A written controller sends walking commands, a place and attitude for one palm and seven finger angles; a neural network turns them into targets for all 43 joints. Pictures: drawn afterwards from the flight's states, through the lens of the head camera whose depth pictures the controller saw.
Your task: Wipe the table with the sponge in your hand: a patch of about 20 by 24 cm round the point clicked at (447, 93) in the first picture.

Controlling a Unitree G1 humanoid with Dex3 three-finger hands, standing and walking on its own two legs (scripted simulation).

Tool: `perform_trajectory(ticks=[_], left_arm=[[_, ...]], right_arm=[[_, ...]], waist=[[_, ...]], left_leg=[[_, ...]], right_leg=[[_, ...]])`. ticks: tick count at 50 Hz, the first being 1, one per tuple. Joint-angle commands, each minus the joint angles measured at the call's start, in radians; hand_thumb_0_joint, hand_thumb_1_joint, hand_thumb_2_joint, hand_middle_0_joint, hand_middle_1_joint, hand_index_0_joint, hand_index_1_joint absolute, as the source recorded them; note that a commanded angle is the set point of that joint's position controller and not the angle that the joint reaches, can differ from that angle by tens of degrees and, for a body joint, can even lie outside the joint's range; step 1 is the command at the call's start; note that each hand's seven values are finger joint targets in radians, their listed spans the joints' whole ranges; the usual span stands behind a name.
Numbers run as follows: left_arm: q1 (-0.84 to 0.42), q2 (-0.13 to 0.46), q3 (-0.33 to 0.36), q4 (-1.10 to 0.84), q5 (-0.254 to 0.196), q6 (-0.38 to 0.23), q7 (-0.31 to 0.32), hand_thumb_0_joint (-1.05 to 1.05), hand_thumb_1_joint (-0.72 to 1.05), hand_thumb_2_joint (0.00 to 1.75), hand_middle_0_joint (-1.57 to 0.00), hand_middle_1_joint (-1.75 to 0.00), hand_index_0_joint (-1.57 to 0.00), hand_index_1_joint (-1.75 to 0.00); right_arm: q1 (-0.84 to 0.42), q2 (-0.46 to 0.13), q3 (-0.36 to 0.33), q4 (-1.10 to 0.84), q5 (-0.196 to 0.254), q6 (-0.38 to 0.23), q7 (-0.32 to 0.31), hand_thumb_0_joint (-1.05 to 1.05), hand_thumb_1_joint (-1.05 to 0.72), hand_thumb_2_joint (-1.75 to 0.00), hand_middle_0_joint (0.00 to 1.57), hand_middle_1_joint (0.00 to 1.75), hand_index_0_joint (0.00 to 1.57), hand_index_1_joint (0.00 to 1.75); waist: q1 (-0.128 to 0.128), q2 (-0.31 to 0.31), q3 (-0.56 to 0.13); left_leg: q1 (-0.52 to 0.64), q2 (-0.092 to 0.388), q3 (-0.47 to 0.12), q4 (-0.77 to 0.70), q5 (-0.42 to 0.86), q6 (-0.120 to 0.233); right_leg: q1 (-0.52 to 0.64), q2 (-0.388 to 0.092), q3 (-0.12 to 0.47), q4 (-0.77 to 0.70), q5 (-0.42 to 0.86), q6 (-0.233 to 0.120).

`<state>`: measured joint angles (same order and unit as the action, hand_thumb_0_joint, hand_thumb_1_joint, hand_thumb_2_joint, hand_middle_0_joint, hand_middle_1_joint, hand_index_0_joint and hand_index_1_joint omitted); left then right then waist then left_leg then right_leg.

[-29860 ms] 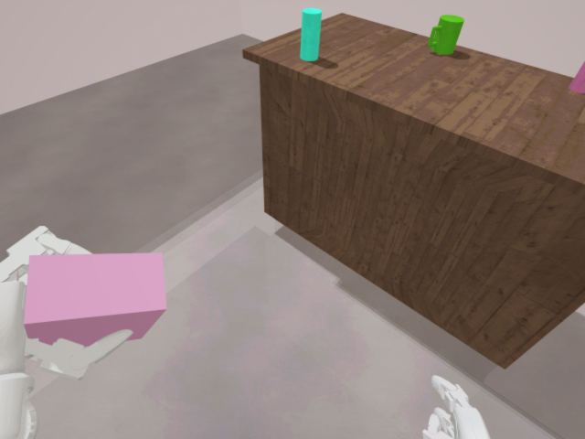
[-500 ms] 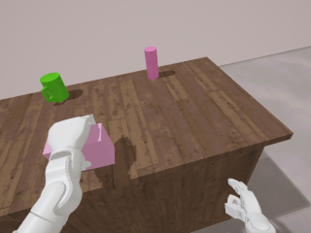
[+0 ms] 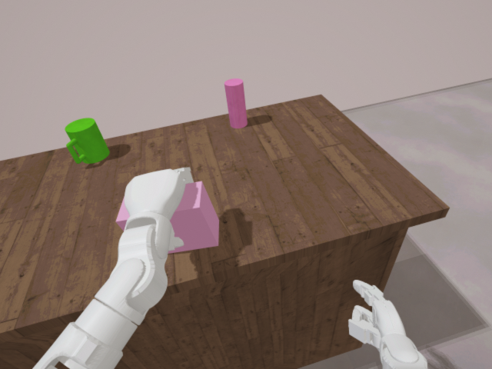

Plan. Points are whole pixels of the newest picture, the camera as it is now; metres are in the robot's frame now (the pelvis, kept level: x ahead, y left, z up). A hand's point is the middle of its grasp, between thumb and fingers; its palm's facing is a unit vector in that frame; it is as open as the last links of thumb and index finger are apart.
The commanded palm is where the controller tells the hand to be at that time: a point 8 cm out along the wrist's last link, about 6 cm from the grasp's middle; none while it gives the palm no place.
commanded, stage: wipe forward along the third lane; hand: left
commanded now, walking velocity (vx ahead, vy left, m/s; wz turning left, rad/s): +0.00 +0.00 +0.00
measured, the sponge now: (175, 226) +0.31 +0.18 +0.10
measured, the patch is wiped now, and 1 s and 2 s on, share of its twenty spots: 0.70 0.90 0.95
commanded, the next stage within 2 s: wipe back along the third lane in 1.58 s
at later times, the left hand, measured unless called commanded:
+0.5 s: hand (172, 195) +0.36 +0.20 +0.12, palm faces +0.00 -0.04 -1.00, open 10.0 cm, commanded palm +0.35 +0.20 +0.16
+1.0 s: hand (173, 181) +0.40 +0.21 +0.12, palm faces -0.03 -0.03 -1.00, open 10.0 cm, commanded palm +0.39 +0.22 +0.15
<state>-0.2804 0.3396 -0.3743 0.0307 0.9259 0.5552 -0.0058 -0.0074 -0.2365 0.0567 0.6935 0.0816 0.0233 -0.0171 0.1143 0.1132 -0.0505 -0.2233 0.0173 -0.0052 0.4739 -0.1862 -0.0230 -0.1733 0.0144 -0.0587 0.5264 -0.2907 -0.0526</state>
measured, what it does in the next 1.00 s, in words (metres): stands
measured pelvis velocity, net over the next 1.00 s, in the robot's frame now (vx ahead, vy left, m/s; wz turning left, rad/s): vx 0.01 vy -0.01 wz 0.00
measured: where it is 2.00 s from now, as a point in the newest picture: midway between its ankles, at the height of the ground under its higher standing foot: outside the picture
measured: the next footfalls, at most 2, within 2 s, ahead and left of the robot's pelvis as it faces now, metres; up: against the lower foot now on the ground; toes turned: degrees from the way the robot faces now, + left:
none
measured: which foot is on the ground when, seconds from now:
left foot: down 0.00-1.00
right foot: down 0.00-1.00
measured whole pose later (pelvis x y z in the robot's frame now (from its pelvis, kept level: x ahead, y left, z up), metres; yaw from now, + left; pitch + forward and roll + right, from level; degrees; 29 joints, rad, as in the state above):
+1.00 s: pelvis +0.01 -0.01 +0.00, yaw +0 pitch +2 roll +1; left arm -0.65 0.35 -0.23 0.66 0.97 0.42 -0.01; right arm 0.13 -0.28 0.02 0.73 0.09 0.08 -0.07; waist 0.03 0.09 -0.11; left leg -0.34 0.03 -0.01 0.49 -0.19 -0.01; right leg -0.28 0.03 -0.06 0.52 -0.28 -0.06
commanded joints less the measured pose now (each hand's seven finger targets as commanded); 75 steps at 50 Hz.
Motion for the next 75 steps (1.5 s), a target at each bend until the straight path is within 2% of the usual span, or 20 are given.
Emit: perform_trajectory(ticks=[1,2,3,4,7,9,12,14,17,19,27,33,35,47,50,55,58,61,67,75], left_arm=[[-0.327,0.111,0.141,-0.105,0.004,0.002,0.042,0.00,0.10,1.30,-1.20,-1.60,-1.20,-1.60],[-0.321,0.171,0.198,-0.101,0.007,0.005,0.044,0.00,0.10,1.30,-1.20,-1.60,-1.20,-1.60],[-0.366,0.097,0.127,-0.105,0.008,0.008,0.039,0.00,0.10,1.30,-1.20,-1.60,-1.20,-1.60],[-0.380,0.095,0.123,-0.076,0.009,0.009,0.038,0.00,0.10,1.30,-1.20,-1.60,-1.20,-1.60],[-0.394,0.176,0.190,-0.005,0.028,0.021,0.035,0.00,0.10,1.30,-1.20,-1.60,-1.20,-1.60],[-0.438,0.104,0.119,0.044,0.030,0.029,0.025,0.00,0.10,1.30,-1.20,-1.60,-1.20,-1.60],[-0.460,0.196,0.192,0.135,0.042,0.043,0.016,0.00,0.10,1.30,-1.20,-1.60,-1.20,-1.60],[-0.482,0.134,0.137,0.168,0.040,0.045,0.007,0.00,0.10,1.30,-1.20,-1.60,-1.20,-1.60],[-0.485,0.170,0.183,0.190,0.028,0.018,-0.006,0.00,0.10,1.30,-1.20,-1.60,-1.20,-1.60],[-0.493,0.130,0.146,0.213,0.029,-0.003,-0.013,0.00,0.10,1.30,-1.20,-1.60,-1.20,-1.60],[-0.542,0.195,0.204,0.356,0.036,-0.056,-0.009,0.00,0.10,1.30,-1.20,-1.60,-1.20,-1.60],[-0.559,0.172,0.183,0.407,0.052,-0.078,0.002,0.00,0.10,1.30,-1.20,-1.60,-1.20,-1.60],[-0.546,0.170,0.188,0.436,0.047,-0.081,0.005,0.00,0.10,1.30,-1.20,-1.60,-1.20,-1.60],[-0.656,0.204,0.215,0.582,0.072,-0.124,0.023,0.00,0.10,1.30,-1.20,-1.60,-1.20,-1.60],[-0.725,0.216,0.205,0.642,0.083,-0.131,0.034,0.00,0.10,1.30,-1.20,-1.60,-1.20,-1.60],[-0.798,0.206,0.194,0.706,0.099,-0.150,0.056,0.00,0.10,1.30,-1.20,-1.60,-1.20,-1.60],[-0.802,0.244,0.232,0.750,0.084,-0.161,0.068,0.00,0.10,1.30,-1.20,-1.60,-1.20,-1.60],[-0.841,0.282,0.245,0.798,0.101,-0.164,0.075,0.00,0.10,1.30,-1.20,-1.60,-1.20,-1.60],[-0.897,0.248,0.234,0.830,0.105,-0.185,0.079,0.00,0.10,1.30,-1.20,-1.60,-1.20,-1.60],[-0.996,0.283,0.238,0.925,0.122,-0.184,0.096,0.00,0.10,1.30,-1.20,-1.60,-1.20,-1.60]], right_arm=[[-0.251,-0.090,-0.030,-0.177,0.002,-0.036,-0.002,0.00,-0.90,-0.90,0.20,0.30,0.20,0.30],[-0.247,-0.098,-0.031,-0.180,0.000,-0.030,-0.007,0.00,-0.90,-0.90,0.20,0.30,0.20,0.30],[-0.259,-0.087,-0.025,-0.190,0.005,-0.031,-0.009,0.00,-0.90,-0.90,0.20,0.30,0.20,0.30],[-0.250,-0.088,-0.027,-0.181,0.006,-0.033,-0.011,0.00,-0.90,-0.90,0.20,0.30,0.20,0.30],[-0.239,-0.100,-0.028,-0.172,0.003,-0.024,-0.025,0.00,-0.90,-0.90,0.20,0.30,0.20,0.30],[-0.235,-0.096,-0.027,-0.169,0.008,-0.025,-0.031,0.00,-0.90,-0.90,0.20,0.30,0.20,0.30],[-0.222,-0.111,-0.027,-0.153,0.006,-0.018,-0.041,0.00,-0.90,-0.90,0.20,0.30,0.20,0.30],[-0.215,-0.107,-0.028,-0.156,0.009,-0.023,-0.041,0.00,-0.90,-0.90,0.20,0.30,0.20,0.30],[-0.191,-0.111,-0.032,-0.163,0.008,-0.023,-0.046,0.00,-0.90,-0.90,0.20,0.30,0.20,0.30],[-0.172,-0.114,-0.032,-0.160,0.007,-0.025,-0.048,0.00,-0.90,-0.90,0.20,0.30,0.20,0.30],[-0.096,-0.133,-0.045,-0.134,0.007,-0.020,-0.060,0.00,-0.90,-0.90,0.20,0.30,0.20,0.30],[-0.062,-0.136,-0.053,-0.134,0.005,-0.009,-0.057,0.00,-0.90,-0.90,0.20,0.30,0.20,0.30],[-0.052,-0.138,-0.056,-0.130,0.005,-0.006,-0.055,0.00,-0.90,-0.90,0.20,0.30,0.20,0.30],[-0.002,-0.142,-0.062,-0.121,0.005,0.019,-0.057,0.00,-0.90,-0.90,0.20,0.30,0.20,0.30],[0.011,-0.147,-0.063,-0.106,0.007,0.021,-0.062,0.00,-0.90,-0.90,0.20,0.30,0.20,0.30],[0.043,-0.144,-0.067,-0.099,0.005,0.022,-0.059,0.00,-0.90,-0.90,0.20,0.30,0.20,0.30],[0.059,-0.150,-0.071,-0.096,0.002,0.024,-0.060,0.00,-0.90,-0.90,0.20,0.30,0.20,0.30],[0.073,-0.155,-0.069,-0.084,0.001,0.030,-0.058,0.00,-0.90,-0.90,0.20,0.30,0.20,0.30],[0.111,-0.151,-0.079,-0.083,-0.001,0.029,-0.049,0.00,-0.90,-0.90,0.20,0.30,0.20,0.30],[0.164,-0.168,-0.085,-0.047,-0.007,0.027,-0.046,0.00,-0.90,-0.90,0.20,0.30,0.20,0.30]], waist=[[-0.009,-0.164,-0.165],[-0.004,-0.160,-0.161],[-0.015,-0.155,-0.162],[-0.022,-0.176,-0.156],[-0.015,-0.154,-0.144],[-0.030,-0.160,-0.135],[-0.025,-0.164,-0.145],[-0.033,-0.169,-0.155],[-0.034,-0.195,-0.193],[-0.045,-0.197,-0.180],[-0.064,-0.223,-0.159],[-0.065,-0.181,-0.194],[-0.070,-0.221,-0.192],[-0.088,-0.219,-0.192],[-0.105,-0.201,-0.155],[-0.114,-0.158,-0.198],[-0.114,-0.210,-0.218],[-0.122,-0.182,-0.205],[-0.135,-0.183,-0.251],[-0.167,-0.166,-0.227]], left_leg=[[0.100,-0.049,0.021,-0.032,0.070,0.047],[0.092,-0.048,0.014,-0.045,0.063,0.044],[0.094,-0.052,0.026,-0.040,0.067,0.047],[0.096,-0.050,0.024,-0.036,0.063,0.049],[0.082,-0.052,0.022,-0.046,0.042,0.047],[0.077,-0.054,0.030,-0.040,0.034,0.050],[0.059,-0.054,0.026,-0.046,0.026,0.046],[0.055,-0.057,0.033,-0.032,0.036,0.051],[0.048,-0.057,0.027,-0.029,0.060,0.054],[0.044,-0.058,0.031,-0.022,0.057,0.057],[0.012,-0.055,0.027,-0.020,0.050,0.058],[0.005,-0.059,0.029,-0.007,0.070,0.062],[-0.007,-0.058,0.031,0.000,0.070,0.064],[-0.043,-0.050,0.024,-0.009,0.047,0.062],[-0.058,-0.049,0.025,-0.013,-0.004,0.062],[-0.053,-0.049,0.022,-0.009,-0.008,0.061],[-0.066,-0.045,0.021,-0.009,-0.001,0.065],[-0.090,-0.045,0.022,-0.010,-0.012,0.061],[-0.085,-0.039,0.011,-0.014,0.011,0.064],[-0.105,-0.035,0.012,-0.010,-0.019,0.067]], right_leg=[[-0.033,0.004,0.069,-0.145,0.123,-0.004],[-0.023,0.009,0.079,-0.150,0.108,-0.007],[-0.029,0.004,0.066,-0.145,0.113,-0.003],[-0.042,0.003,0.069,-0.148,0.112,-0.001],[-0.045,0.005,0.090,-0.161,0.080,-0.004],[-0.060,-0.001,0.076,-0.158,0.074,0.000],[-0.050,-0.001,0.095,-0.165,0.065,0.000],[-0.051,-0.007,0.080,-0.153,0.094,0.006],[-0.020,-0.009,0.088,-0.149,0.152,0.010],[-0.039,-0.010,0.081,-0.146,0.160,0.013],[-0.060,-0.009,0.087,-0.157,0.181,0.018],[-0.056,-0.008,0.078,-0.141,0.221,0.014],[-0.054,-0.010,0.083,-0.144,0.243,0.021],[-0.090,-0.005,0.071,-0.142,0.202,0.019],[-0.133,-0.006,0.072,-0.154,0.108,0.022],[-0.143,-0.004,0.066,-0.145,0.090,0.015],[-0.118,-0.004,0.069,-0.147,0.109,0.022],[-0.129,-0.005,0.070,-0.145,0.101,0.022],[-0.130,0.003,0.051,-0.133,0.125,0.018],[-0.181,0.008,0.047,-0.132,0.090,0.020]])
